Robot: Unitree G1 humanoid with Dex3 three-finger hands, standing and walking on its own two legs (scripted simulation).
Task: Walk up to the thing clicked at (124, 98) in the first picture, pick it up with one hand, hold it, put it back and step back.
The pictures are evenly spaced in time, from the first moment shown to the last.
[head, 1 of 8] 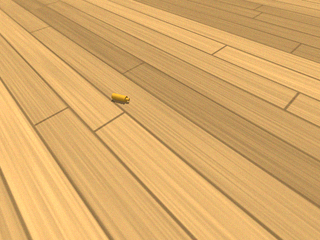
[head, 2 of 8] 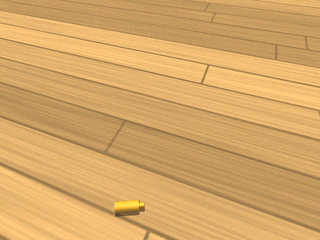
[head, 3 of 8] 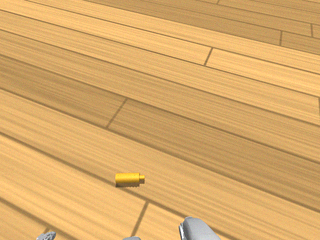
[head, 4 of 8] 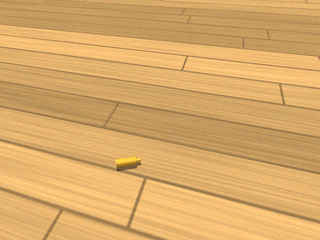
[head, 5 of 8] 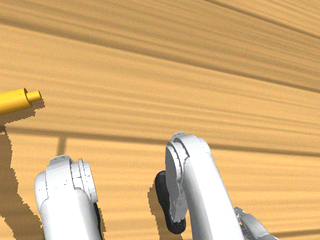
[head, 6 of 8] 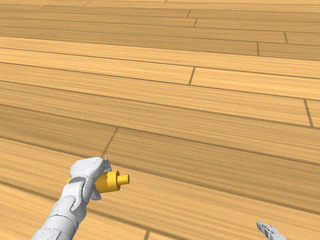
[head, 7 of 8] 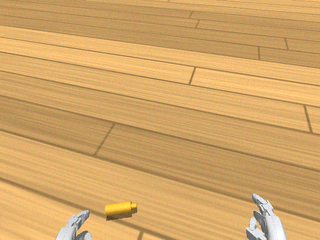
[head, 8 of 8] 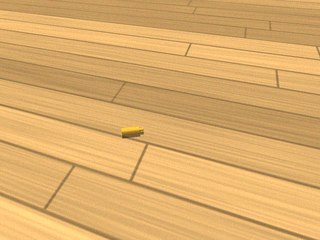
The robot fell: no
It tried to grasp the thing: yes
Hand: left
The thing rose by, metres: 0.69
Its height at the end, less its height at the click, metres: +0.00
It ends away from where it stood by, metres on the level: 0.01
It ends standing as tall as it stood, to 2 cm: yes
